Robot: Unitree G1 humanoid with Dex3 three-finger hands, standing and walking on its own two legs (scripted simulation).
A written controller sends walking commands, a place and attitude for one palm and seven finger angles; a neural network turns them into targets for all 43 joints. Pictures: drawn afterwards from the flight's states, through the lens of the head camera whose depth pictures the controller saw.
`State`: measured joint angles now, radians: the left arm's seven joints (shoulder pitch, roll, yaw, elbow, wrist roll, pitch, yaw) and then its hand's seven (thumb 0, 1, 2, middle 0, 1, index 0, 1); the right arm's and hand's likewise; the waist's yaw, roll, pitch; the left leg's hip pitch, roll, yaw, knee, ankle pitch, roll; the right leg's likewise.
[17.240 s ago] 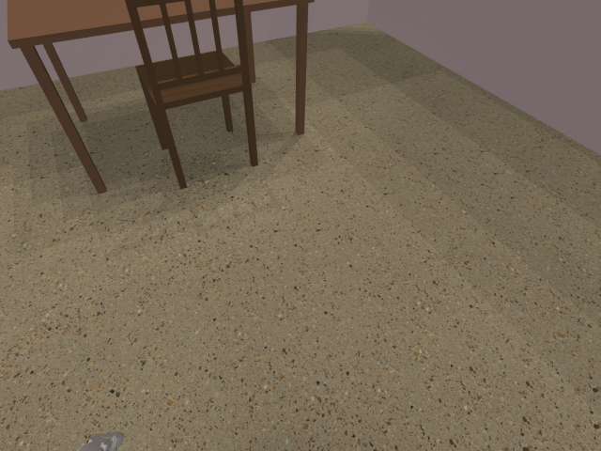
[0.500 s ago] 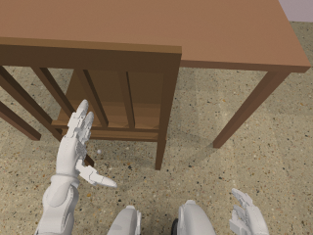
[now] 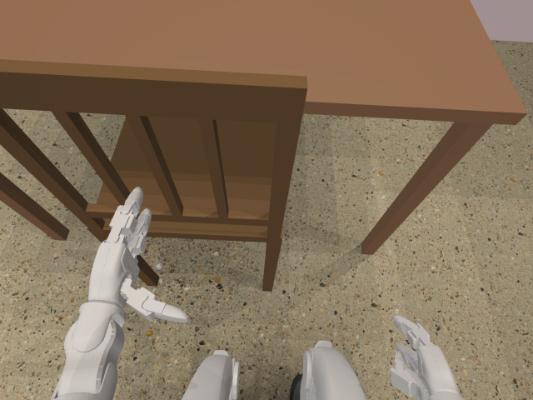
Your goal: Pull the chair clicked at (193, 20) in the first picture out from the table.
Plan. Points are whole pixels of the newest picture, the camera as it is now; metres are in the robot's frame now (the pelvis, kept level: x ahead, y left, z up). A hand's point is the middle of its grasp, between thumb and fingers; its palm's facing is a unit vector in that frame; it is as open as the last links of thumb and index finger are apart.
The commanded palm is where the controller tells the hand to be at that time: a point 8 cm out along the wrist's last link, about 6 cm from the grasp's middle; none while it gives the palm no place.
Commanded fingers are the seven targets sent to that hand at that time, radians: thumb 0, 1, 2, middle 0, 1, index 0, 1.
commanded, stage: aim the fingers beside a spindle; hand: left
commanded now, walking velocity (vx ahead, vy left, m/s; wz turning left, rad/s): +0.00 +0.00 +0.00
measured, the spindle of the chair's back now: (161, 172) +0.45 +0.19 +0.02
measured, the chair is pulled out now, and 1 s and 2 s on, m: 0.00 0.00 0.00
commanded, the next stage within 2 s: push the fingers through the gap in 1.54 s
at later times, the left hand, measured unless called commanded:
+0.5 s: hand (154, 261) +0.29 +0.16 +0.05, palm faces -0.01 -1.00 -0.06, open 16.9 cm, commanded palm +0.28 +0.22 +0.03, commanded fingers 0.00 -0.50 0.30 -0.06 -0.08 -0.06 -0.08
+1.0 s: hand (160, 274) +0.29 +0.17 -0.01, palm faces -0.03 -1.00 +0.00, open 16.9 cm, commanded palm +0.28 +0.21 +0.03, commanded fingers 0.00 -0.50 0.30 -0.06 -0.08 -0.06 -0.08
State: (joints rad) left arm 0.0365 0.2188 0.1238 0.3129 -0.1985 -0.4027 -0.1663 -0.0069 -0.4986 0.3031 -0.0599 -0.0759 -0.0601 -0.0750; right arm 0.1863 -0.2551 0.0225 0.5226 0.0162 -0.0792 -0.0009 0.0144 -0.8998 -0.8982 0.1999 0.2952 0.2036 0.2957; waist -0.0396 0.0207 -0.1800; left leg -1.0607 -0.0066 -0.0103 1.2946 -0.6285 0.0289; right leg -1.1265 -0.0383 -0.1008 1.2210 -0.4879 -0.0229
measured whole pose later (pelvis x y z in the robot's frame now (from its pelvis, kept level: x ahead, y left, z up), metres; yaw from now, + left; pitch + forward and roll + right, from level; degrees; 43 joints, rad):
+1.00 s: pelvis +0.00 +0.00 +0.00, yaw +0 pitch +23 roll -2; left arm 0.05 0.22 0.12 0.33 -0.22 -0.38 -0.19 -0.01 -0.50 0.30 -0.06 -0.08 -0.06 -0.07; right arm 0.19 -0.26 0.03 0.53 0.03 -0.09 0.00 0.01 -0.90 -0.90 0.20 0.30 0.20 0.30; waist -0.04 0.03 -0.18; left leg -1.07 -0.01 -0.02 1.30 -0.63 0.03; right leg -1.13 -0.04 -0.10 1.23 -0.49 -0.03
